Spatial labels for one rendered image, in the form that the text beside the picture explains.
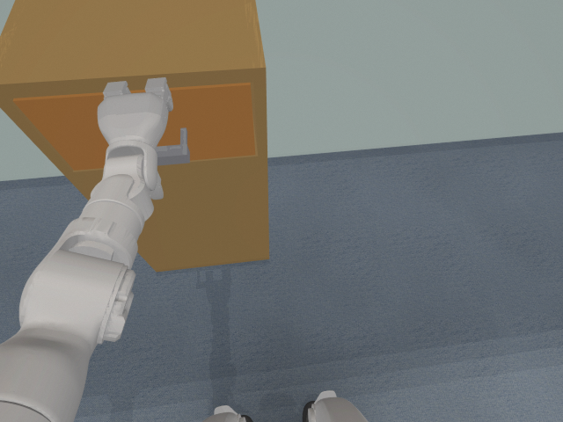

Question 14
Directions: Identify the left robot hand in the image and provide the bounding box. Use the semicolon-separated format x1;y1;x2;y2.
98;77;173;200

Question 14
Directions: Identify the robot left forearm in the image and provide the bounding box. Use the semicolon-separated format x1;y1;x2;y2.
19;140;157;327

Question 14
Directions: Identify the robot shin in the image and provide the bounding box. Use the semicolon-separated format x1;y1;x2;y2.
214;405;237;416
314;390;336;404

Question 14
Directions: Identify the robot left upper arm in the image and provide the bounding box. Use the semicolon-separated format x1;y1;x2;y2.
0;250;136;422

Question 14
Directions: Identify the drawer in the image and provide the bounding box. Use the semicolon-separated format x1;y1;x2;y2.
13;83;255;171

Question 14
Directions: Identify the robot right shin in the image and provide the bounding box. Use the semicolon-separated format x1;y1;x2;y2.
314;390;336;404

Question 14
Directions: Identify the handle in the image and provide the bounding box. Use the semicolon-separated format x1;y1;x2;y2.
155;127;190;166

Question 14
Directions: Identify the robot left shin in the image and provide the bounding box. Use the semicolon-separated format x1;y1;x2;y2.
214;405;237;416

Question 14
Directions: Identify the cabinet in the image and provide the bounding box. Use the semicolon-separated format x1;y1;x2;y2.
0;0;269;272

